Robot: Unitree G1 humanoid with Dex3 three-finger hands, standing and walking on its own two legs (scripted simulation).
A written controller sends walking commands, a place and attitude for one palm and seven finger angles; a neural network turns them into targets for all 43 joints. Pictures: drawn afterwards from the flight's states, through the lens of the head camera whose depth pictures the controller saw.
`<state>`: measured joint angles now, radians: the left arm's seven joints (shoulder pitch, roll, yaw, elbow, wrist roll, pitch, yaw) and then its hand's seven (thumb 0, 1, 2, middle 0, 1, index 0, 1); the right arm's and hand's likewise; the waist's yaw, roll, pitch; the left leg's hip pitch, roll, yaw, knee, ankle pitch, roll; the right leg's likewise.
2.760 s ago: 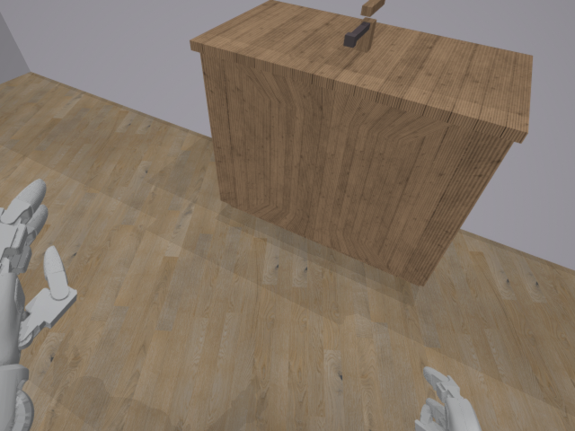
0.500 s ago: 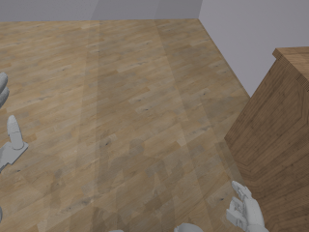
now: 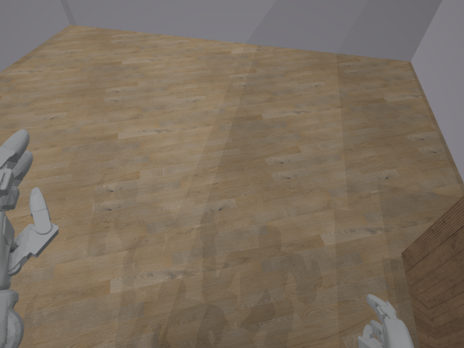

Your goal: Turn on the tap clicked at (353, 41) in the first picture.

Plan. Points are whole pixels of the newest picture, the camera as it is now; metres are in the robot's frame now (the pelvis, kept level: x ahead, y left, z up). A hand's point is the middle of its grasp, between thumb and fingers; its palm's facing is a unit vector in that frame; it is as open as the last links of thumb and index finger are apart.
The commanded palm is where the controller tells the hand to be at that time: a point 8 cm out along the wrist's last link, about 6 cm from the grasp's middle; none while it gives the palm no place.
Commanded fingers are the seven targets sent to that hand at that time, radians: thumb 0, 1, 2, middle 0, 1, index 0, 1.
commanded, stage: walk to a spot facing it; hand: left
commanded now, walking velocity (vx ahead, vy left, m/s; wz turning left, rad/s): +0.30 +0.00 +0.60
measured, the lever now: out of the picture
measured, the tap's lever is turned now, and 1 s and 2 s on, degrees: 0 0 0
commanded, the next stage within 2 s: turn to face it in 1.22 s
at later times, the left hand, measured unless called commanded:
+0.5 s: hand out of the picture +0.15 +0.26 +0.17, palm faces +0.62 -0.66 -0.43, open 7.5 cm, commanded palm +0.09 +0.29 +0.18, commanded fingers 0.00 0.90 0.90 -0.20 -0.30 -0.20 -0.30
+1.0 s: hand out of the picture +0.21 +0.30 +0.19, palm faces +0.68 -0.58 -0.45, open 7.5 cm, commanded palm +0.14 +0.33 +0.18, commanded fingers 0.00 0.90 0.90 -0.20 -0.30 -0.20 -0.30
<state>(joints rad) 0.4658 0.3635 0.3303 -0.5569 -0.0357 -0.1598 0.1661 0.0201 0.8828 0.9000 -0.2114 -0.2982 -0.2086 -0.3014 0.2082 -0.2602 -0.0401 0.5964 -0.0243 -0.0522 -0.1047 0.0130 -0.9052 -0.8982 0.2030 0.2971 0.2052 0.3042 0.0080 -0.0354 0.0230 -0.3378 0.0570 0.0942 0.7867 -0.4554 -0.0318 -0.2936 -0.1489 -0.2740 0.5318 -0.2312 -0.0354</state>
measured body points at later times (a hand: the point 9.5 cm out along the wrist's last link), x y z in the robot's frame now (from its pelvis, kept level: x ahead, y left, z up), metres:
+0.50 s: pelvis +0.01 -0.02 -0.01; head +0.02 -0.04 +0.44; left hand +0.11 +0.30 +0.20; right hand +0.21 -0.18 -0.13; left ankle -0.04 +0.11 -0.65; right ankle +0.07 -0.11 -0.74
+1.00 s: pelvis +0.10 +0.01 -0.01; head +0.13 +0.01 +0.44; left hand +0.17 +0.33 +0.21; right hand +0.33 -0.10 -0.11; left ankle +0.04 +0.15 -0.74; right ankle +0.19 -0.07 -0.72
